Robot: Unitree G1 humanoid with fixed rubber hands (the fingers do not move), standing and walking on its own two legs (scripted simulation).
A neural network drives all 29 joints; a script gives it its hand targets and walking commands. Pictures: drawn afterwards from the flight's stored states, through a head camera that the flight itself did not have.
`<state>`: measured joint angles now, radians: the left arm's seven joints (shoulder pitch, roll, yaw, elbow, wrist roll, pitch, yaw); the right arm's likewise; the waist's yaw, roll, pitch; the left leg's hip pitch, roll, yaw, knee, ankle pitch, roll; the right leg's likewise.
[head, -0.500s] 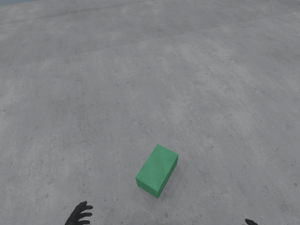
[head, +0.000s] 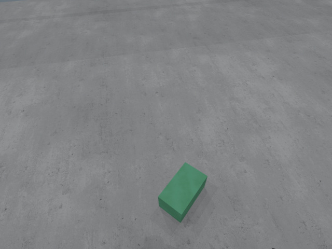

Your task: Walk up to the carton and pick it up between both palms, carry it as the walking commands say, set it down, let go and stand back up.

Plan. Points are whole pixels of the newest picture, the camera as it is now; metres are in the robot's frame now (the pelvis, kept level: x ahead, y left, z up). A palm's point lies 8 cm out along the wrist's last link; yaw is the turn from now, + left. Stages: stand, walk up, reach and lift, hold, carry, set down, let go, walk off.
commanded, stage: walk up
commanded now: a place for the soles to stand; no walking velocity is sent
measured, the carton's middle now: (182, 191) +0.53 -0.06 -0.69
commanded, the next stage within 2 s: none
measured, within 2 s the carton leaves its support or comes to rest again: neither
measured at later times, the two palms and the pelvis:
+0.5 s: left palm (25, 240) +0.17 +0.41 -0.12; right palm out of the picture +0.07 -0.13 -0.13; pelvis +0.05 +0.14 -0.02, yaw -14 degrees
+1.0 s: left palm (43, 179) +0.34 +0.42 -0.12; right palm out of the picture +0.14 -0.05 -0.13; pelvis +0.15 +0.22 -0.02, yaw -31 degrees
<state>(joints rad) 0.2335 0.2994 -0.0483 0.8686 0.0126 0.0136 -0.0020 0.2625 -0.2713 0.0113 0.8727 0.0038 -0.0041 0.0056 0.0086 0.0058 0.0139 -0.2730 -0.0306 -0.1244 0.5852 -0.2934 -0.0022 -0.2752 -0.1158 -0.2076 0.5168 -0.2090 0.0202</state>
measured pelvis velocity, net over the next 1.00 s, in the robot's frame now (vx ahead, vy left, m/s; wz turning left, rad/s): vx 0.15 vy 0.22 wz -0.54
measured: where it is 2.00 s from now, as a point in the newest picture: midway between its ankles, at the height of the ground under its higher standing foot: outside the picture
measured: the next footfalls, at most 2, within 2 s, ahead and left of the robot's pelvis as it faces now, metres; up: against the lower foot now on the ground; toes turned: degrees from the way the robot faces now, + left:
left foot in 0.36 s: +0.14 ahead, +0.24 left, +0.00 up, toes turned -7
right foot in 0.70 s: +0.16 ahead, +0.04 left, +0.00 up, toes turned -23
